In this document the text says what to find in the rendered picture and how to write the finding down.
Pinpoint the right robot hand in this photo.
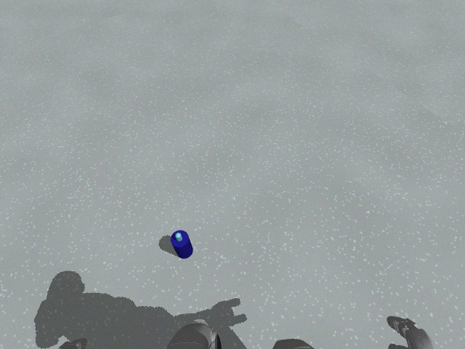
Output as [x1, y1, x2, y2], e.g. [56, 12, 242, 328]
[387, 316, 437, 349]

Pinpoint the bottle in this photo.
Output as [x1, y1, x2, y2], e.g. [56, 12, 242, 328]
[171, 230, 193, 259]

